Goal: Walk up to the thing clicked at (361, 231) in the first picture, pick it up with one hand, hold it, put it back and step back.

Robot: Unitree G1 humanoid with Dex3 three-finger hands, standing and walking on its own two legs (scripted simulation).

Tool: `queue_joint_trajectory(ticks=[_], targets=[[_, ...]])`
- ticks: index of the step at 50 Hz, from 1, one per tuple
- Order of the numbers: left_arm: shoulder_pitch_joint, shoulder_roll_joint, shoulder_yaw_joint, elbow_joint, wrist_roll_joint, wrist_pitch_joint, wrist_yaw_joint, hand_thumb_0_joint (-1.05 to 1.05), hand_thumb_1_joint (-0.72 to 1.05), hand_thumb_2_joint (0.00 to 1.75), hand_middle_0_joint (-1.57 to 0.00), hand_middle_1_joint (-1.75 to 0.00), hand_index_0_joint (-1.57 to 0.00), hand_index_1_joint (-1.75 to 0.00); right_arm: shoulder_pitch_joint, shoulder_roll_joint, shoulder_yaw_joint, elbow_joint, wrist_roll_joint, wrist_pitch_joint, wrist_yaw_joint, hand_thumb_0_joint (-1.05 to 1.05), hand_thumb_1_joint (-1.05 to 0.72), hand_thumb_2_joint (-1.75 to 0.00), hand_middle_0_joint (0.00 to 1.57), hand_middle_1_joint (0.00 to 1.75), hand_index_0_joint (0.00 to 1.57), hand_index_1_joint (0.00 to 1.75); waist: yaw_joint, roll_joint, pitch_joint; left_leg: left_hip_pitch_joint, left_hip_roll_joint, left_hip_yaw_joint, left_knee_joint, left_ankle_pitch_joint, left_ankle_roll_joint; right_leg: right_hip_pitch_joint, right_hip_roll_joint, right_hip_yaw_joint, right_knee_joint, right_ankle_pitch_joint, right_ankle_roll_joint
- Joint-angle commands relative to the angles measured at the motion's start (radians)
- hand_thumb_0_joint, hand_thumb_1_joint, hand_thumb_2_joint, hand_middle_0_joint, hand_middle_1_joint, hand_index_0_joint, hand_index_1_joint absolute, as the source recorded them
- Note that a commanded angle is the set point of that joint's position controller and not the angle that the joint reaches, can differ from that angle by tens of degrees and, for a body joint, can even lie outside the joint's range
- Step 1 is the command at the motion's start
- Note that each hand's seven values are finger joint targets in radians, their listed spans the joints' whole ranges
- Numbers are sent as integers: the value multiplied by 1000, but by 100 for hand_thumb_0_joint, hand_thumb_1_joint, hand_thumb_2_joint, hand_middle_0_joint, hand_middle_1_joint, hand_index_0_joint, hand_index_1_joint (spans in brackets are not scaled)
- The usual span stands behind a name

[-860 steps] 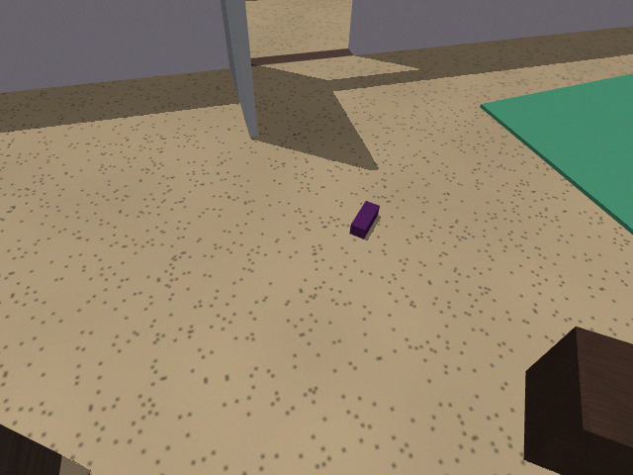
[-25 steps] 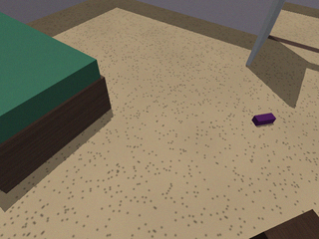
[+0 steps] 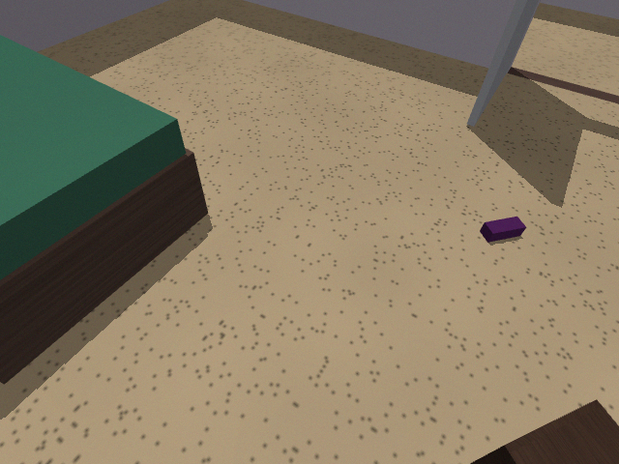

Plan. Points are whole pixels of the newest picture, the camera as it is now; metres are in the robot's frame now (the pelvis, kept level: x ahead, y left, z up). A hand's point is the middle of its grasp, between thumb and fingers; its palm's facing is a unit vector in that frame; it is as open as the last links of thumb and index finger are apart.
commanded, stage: stand
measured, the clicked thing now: (502, 229) +1.17 -0.85 -0.75
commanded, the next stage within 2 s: walk up in 1.88 s
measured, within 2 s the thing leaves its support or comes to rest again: neither
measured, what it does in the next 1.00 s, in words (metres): stands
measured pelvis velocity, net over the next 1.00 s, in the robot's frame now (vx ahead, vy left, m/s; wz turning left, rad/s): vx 0.03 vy -0.01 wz -0.01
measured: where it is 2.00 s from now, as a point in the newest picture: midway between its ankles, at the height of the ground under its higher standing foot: outside the picture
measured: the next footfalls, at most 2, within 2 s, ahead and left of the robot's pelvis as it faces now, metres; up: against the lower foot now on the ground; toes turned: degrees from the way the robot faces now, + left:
none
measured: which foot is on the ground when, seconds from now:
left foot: down 0.00-1.00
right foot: down 0.00-1.00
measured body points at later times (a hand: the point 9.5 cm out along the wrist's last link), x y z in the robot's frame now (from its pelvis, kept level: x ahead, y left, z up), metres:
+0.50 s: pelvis +0.02 +0.00 +0.00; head +0.03 +0.00 +0.45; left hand +0.09 +0.30 -0.13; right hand +0.10 -0.30 -0.13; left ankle +0.03 +0.14 -0.75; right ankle +0.00 -0.13 -0.75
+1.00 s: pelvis +0.03 -0.01 +0.00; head +0.04 -0.01 +0.45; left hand +0.11 +0.29 -0.13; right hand +0.11 -0.31 -0.13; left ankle +0.03 +0.14 -0.75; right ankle +0.00 -0.13 -0.75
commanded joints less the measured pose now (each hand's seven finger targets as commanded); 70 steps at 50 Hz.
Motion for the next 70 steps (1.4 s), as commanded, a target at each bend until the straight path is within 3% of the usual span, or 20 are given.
queue_joint_trajectory(ticks=[1, 6, 9, 12, 20, 25, 28, 34, 48, 53, 70], targets=[[-38, 218, 37, -59, 0, -17, 12, 0, 90, 90, -20, -30, -20, -30, -59, -216, -40, -62, 1, -26, -8, 0, -90, -90, 20, 30, 20, 30, 0, 14, -63, -10, 90, -72, -51, 49, 37, 10, -103, 99, -73, -1, -31], [-39, 220, 37, -63, 1, -15, 11, 0, 90, 90, -20, -30, -20, -30, -40, -213, -36, -62, 0, -27, -8, 0, -90, -90, 20, 30, 20, 30, -5, 10, -51, -4, 90, -71, -53, 35, 32, -10, -98, 99, -72, -22, -33], [-32, 217, 37, -65, 1, -18, 12, 0, 90, 90, -20, -30, -20, -30, -54, -219, -37, -67, 0, -28, -10, 0, -90, -90, 20, 30, 20, 30, 2, 17, -94, 27, 100, -68, -28, 127, 39, 21, -105, 98, -62, 72, -30], [-31, 218, 38, -62, -1, -17, 11, 0, 90, 90, -20, -30, -20, -30, -45, -221, -34, -64, 3, -29, -11, 0, -90, -90, 20, 30, 20, 30, -2, 20, -94, 40, 102, -64, -31, 139, 39, 20, -102, 98, -57, 90, -31], [-34, 213, 37, -62, 0, -14, 9, 0, 90, 90, -20, -30, -20, -30, -42, -224, -30, -65, 2, -29, -13, 0, -90, -90, 20, 30, 20, 30, -5, 27, -74, 27, 100, -60, -41, 81, 34, 7, -101, 99, -65, 51, -30], [-35, 216, 36, -62, 0, -15, 11, 0, 90, 90, -20, -30, -20, -30, -42, -219, -29, -65, 2, -28, -12, 0, -90, -90, 20, 30, 20, 30, -5, 7, -77, 31, 101, -58, -36, 125, 30, 12, -99, 96, -64, 76, -29], [-32, 215, 35, -65, 2, -15, 12, 0, 90, 90, -20, -30, -20, -30, -52, -224, -31, -68, 1, -31, -14, 0, -90, -90, 20, 30, 20, 30, 1, 20, -112, 59, 109, -54, -21, 200, 31, 34, -104, 93, -47, 157, -31], [-32, 211, 34, -66, -1, -17, 16, 0, 90, 90, -20, -30, -20, -30, -49, -222, -31, -69, 1, -28, -15, 0, -90, -90, 20, 30, 20, 30, -1, 9, -117, 66, 110, -45, -13, 243, 33, 53, -104, 87, -40, 230, -27], [-45, 214, 38, -69, 1, -14, 16, 0, 90, 90, -20, -30, -20, -30, -41, -226, -30, -77, 1, -25, -16, 0, -90, -90, 20, 30, 20, 30, -6, 22, -90, 52, 106, -42, -30, 159, 30, 46, -102, 95, -63, 145, -31], [-31, 216, 37, -68, 2, -16, 17, 0, 90, 90, -20, -30, -20, -30, -36, -219, -28, -82, 1, -27, -16, 0, -90, -90, 20, 30, 20, 30, -2, 11, -109, 67, 111, -41, -21, 227, 31, 58, -103, 90, -48, 215, -33], [-27, 215, 38, -72, 3, -15, 18, 0, 90, 90, -20, -30, -20, -30, -22, -223, -27, -92, -1, -23, -18, 0, -90, -90, 20, 30, 20, 30, -3, 11, -92, 65, 111, -35, -23, 194, 35, 53, -102, 91, -56, 194, -34]])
